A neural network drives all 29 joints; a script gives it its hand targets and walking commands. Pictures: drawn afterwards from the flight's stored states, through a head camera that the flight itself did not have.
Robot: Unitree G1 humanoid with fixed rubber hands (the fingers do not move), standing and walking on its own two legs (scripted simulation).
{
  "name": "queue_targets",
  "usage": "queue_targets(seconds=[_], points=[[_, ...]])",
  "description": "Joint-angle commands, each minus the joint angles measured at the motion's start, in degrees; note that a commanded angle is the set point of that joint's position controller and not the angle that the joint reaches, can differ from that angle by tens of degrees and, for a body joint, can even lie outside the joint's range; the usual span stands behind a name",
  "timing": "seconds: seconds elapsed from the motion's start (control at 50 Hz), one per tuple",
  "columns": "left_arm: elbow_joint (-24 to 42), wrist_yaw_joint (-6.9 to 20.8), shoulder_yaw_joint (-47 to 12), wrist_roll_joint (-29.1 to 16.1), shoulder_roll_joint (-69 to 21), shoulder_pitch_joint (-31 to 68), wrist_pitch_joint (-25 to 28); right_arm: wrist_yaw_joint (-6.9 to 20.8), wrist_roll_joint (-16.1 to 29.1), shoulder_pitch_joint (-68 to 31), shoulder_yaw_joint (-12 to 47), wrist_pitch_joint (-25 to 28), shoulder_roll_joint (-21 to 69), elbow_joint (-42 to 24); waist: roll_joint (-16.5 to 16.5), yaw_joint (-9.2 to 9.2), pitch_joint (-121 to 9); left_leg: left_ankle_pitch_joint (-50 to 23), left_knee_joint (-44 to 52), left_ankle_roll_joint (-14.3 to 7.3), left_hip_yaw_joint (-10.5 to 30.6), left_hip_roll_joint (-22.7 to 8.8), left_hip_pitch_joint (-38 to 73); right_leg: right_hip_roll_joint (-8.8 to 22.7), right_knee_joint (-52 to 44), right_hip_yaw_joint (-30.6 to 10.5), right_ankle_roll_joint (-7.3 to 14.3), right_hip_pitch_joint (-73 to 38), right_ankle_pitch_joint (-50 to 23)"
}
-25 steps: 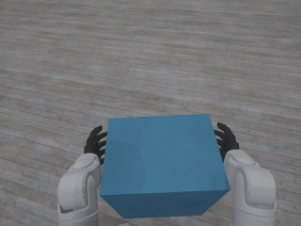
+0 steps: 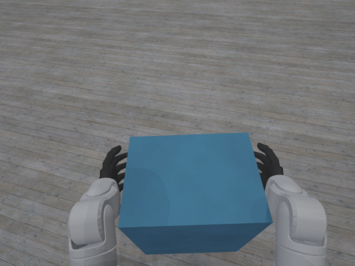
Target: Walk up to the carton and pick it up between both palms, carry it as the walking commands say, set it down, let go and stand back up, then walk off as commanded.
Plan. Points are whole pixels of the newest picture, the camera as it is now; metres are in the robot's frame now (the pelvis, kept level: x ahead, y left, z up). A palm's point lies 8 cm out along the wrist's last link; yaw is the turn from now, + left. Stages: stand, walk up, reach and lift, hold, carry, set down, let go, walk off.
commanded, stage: carry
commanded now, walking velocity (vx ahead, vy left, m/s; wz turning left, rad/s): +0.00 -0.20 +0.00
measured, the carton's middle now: (190, 201) +0.25 -0.01 +0.01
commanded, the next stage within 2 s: none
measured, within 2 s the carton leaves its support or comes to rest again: neither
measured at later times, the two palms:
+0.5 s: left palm (169, 205) +0.21 +0.03 +0.10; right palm (347, 193) +0.21 -0.28 +0.10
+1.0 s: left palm (252, 228) +0.16 -0.10 +0.10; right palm out of the picture +0.17 -0.42 +0.10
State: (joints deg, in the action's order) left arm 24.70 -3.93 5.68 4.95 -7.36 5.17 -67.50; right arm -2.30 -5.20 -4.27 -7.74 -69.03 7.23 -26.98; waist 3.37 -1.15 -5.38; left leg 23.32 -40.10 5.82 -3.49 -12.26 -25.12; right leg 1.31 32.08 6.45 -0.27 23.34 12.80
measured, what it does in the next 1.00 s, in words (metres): steps to the right: left foot, then right foot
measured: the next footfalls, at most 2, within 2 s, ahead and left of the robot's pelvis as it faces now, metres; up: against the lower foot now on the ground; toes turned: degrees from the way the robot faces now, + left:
left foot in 0.30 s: -0.01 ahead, +0.02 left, +0.00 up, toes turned +11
right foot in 0.60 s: +0.01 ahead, -0.31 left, +0.00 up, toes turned -6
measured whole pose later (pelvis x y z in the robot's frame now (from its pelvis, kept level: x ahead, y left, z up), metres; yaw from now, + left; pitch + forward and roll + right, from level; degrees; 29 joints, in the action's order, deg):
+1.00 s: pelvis -0.08 -0.27 +0.01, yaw +3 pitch +3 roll +1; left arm 22.4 -3.2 6.3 6.2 -7.3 4.8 -67.9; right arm -2.6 -5.0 -4.9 -7.6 -68.9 7.3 -23.1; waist -0.3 -0.6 -6.9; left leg 16.4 -29.3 0.5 -5.2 -2.5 -15.6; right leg -2.3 26.8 11.1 6.0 21.4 10.0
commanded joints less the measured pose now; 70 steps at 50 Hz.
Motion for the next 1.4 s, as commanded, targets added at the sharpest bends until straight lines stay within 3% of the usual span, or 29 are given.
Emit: queue_targets(seconds=[0.0,0.04,0.16,0.24,0.28,0.3,0.32,0.36,0.42,0.48,0.54,0.58,0.6,0.62,0.66,0.68,0.84,0.94,1.0,1.08,1.14,1.18,1.2,1.22,1.24,1.26,1.28,1.32,1.38], points=[[1.6,13.7,-40.9,-19.9,-47.9,19.5,-1.3,13.4,21.5,-25.0,45.5,-0.9,46.8,-3.5,-18.7,1.0,-14.9,18.0,-22.3,-2.8,0.3,6.6,-9.9,16.7,-8.3,-16.0,10.6,-17.1,-33.5],[2.6,13.8,-40.1,-20.1,-47.6,20.4,-0.9,13.4,22.6,-26.5,46.0,-0.4,47.5,-3.9,-12.1,0.95,-14.1,11.5,-27.2,-4.0,1.0,5.8,-11.6,14.7,-8.4,-12.7,10.2,-16.1,-27.0],[2.2,13.6,-41.2,-20.1,-46.5,19.2,-0.9,13.0,22.4,-23.5,45.1,-0.5,45.2,-2.8,-11.6,0.91,-14.1,7.4,-14.4,-5.1,-1.9,7.6,-4.8,12.8,-11.1,-12.5,11.9,-13.6,-15.9],[2.2,13.6,-42.7,-20.6,-45.8,21.2,-1.5,13.5,21.7,-22.4,43.3,-0.7,44.5,-0.4,-9.3,0.35,-12.4,0.9,5.2,-7.4,-4.4,9.6,7.9,10.6,-12.2,-10.0,9.2,-7.6,-9.3],[1.4,13.3,-43.5,-20.7,-45.5,22.6,-1.6,13.8,21.5,-22.1,42.0,-0.6,43.7,0.4,-4.2,-0.36,-11.5,-7.5,19.5,-8.1,3.1,1.5,21.8,6.7,-7.0,-6.7,3.0,3.3,-2.7],[1.7,13.4,-43.2,-20.5,-45.6,23.2,-1.9,13.9,20.8,-18.8,40.8,-0.4,43.6,1.9,12.2,-0.96,-11.3,-9.3,23.7,-13.2,23.3,-15.2,26.5,1.5,4.0,-1.8,-1.5,14.1,7.5],[2.6,13.4,-43.5,-20.4,-46.5,24.8,-1.7,14.1,21.1,-20.4,41.1,-0.1,45.5,1.8,14.8,-1.01,-7.2,-19.3,25.3,-18.3,24.9,-20.7,17.8,1.4,17.2,-3.5,-2.0,15.5,14.4],[1.7,14.1,-43.5,-21.7,-47.9,26.5,-1.4,14.0,21.1,-22.4,41.3,0.3,46.4,0.7,4.0,-0.68,-5.7,-21.3,23.6,-16.3,14.5,-14.0,12.2,1.2,29.7,-9.7,-2.6,13.0,10.3],[3.3,13.8,-43.9,-21.9,-47.5,25.6,-1.0,13.3,21.1,-23.6,41.7,0.7,46.0,-1.5,5.6,0.17,-7.3,-31.5,19.2,-11.4,4.0,-7.1,14.5,1.4,22.3,-6.2,-4.2,10.9,7.6],[3.2,13.2,-42.9,-21.5,-45.8,21.0,-1.5,13.0,20.7,-21.3,41.7,0.3,44.2,-1.8,8.9,-0.26,-9.5,-40.6,15.9,-10.7,2.1,-6.9,15.3,-0.2,11.6,-0.1,-4.4,4.8,12.5],[2.3,13.1,-41.8,-21.3,-45.3,18.6,-2.3,13.0,20.5,-20.9,42.0,-0.6,43.6,-2.7,11.2,-0.44,-10.7,-35.8,12.2,-7.7,1.9,-6.1,13.6,-1.5,-4.2,3.8,-3.2,-2.9,4.9],[2.5,13.1,-41.6,-21.0,-45.3,18.8,-2.4,13.1,20.6,-21.0,42.1,-1.0,43.5,-2.8,0.1,-0.13,-13.3,-22.2,1.3,-2.6,-0.6,-2.5,4.3,4.6,-13.1,-2.6,-2.2,-16.0,-4.3],[1.4,13.2,-41.9,-20.2,-44.9,18.9,-1.9,13.2,20.5,-22.6,43.0,-1.5,43.9,-3.6,-19.8,1.15,-14.8,4.1,-7.1,1.0,-5.9,5.6,-9.1,16.8,-11.6,-17.7,4.0,-20.8,-26.9],[1.6,13.3,-41.2,-19.6,-46.7,18.5,-1.6,13.3,21.2,-23.2,45.1,-1.6,46.2,-3.2,-23.9,1.14,-15.9,18.4,-15.7,-1.3,-1.0,5.8,-8.4,17.3,-9.3,-17.8,9.0,-18.0,-32.6],[2.7,13.8,-40.4,-19.9,-47.8,19.9,-1.2,13.4,22.2,-25.3,45.7,-0.6,47.5,-3.4,-12.1,0.9,-14.9,14.7,-24.3,-3.4,1.7,5.9,-10.3,16.4,-7.9,-14.9,9.7,-17.4,-32.2],[3.2,13.8,-40.2,-19.9,-47.6,20.5,-1.0,13.4,22.8,-25.7,45.8,-0.4,47.7,-3.7,-10.8,0.73,-14.6,10.8,-25.0,-3.8,1.9,5.3,-10.4,15.5,-8.2,-14.0,9.3,-16.7,-28.9],[1.4,14.1,-41.2,-19.5,-46.0,20.2,-1.2,13.2,22.1,-23.6,44.7,-0.7,45.4,-1.1,-10.2,0.7,-13.1,6.4,-5.1,-5.1,0.4,8.4,1.0,14.9,-14.4,-15.3,8.4,-13.0,-9.9],[-0.3,14.0,-41.9,-19.8,-45.5,22.4,-1.6,13.7,21.5,-24.3,42.5,-0.7,45.0,1.4,-6.5,0.44,-11.5,-7.8,18.1,-6.5,1.4,6.0,17.3,11.3,-15.4,-12.0,1.1,-6.2,-3.5],[-0.2,14.1,-41.8,-19.7,-46.5,25.1,-1.3,13.9,20.9,-25.6,41.3,-0.3,45.5,1.8,0.3,0.63,-8.7,-1.2,18.1,-6.2,4.3,3.0,10.6,7.1,-16.2,-7.8,-1.0,-8.8,0.7],[-0.3,14.1,-41.9,-20.7,-46.3,25.8,-1.9,13.5,21.2,-26.0,41.8,-0.7,45.4,1.9,-7.0,1.21,-6.8,9.0,14.1,-6.7,-2.8,9.4,8.5,9.8,-26.1,-13.4,-1.0,-9.6,25.2],[-1.5,14.5,-41.9,-20.5,-46.1,25.0,-2.4,13.5,21.0,-26.8,42.2,-0.9,44.6,2.0,-11.3,0.56,-7.6,5.0,10.3,-7.8,-8.4,12.2,12.6,11.1,-31.8,-13.1,-4.5,-10.3,23.8],[-1.1,14.5,-42.3,-20.4,-46.5,25.1,-2.5,13.6,21.3,-26.6,42.3,-1.0,44.6,1.9,-9.4,-0.58,-8.1,3.2,19.4,-9.0,-10.6,13.0,22.6,6.2,-30.0,-4.7,-9.7,-6.5,16.0],[-0.9,14.5,-42.2,-20.1,-46.4,25.4,-2.6,13.6,21.3,-25.8,42.1,-1.1,44.2,1.9,-5.9,-1.65,-7.7,2.7,27.2,-10.1,-9.7,11.0,32.2,1.9,-24.3,2.4,-14.3,0.3,10.1],[-0.1,14.7,-42.3,-20.5,-46.0,27.2,-2.9,13.3,20.9,-23.8,41.8,-1.1,43.7,2.4,5.4,-3.17,-8.5,10.9,37.6,-13.1,1.9,1.3,35.6,-5.1,-5.4,11.0,-18.5,4.4,4.1],[-0.6,15.2,-42.1,-20.0,-46.0,28.9,-3.1,13.0,20.5,-27.7,41.7,-0.9,44.5,3.0,18.7,-1.65,-2.6,12.5,41.5,-16.7,19.2,-12.6,18.1,0.9,21.0,0.3,-10.1,5.6,5.9],[-4.4,15.2,-39.6,-17.9,-46.0,27.1,-3.0,12.9,20.8,-27.6,42.2,-1.5,45.0,6.9,8.9,1.5,-0.4,17.2,43.5,-15.2,16.1,-14.4,10.0,2.8,29.1,-8.3,-5.8,8.0,7.0],[-4.8,15.0,-38.6,-18.0,-45.8,25.8,-2.5,12.8,21.0,-27.9,43.0,-1.4,44.8,6.6,5.0,2.51,-0.7,16.5,42.2,-11.5,10.0,-12.2,11.2,2.7,27.9,-10.7,-3.5,9.0,7.2],[-3.4,14.8,-39.1,-18.2,-46.9,26.5,-1.7,13.0,21.9,-31.5,43.7,-0.5,46.4,3.2,2.2,2.62,-4.2,7.2,37.5,-7.0,-1.9,-2.9,14.9,2.5,11.9,-2.2,-2.1,0.7,5.7],[-2.6,14.8,-39.8,-20.0,-46.4,25.8,-2.2,12.4,20.7,-28.2,43.8,-0.6,45.3,0.7,2.9,0.48,-4.0,12.2,32.9,-10.6,0.3,-3.3,15.3,-0.1,-3.2,5.3,-1.7,-5.8,10.7]])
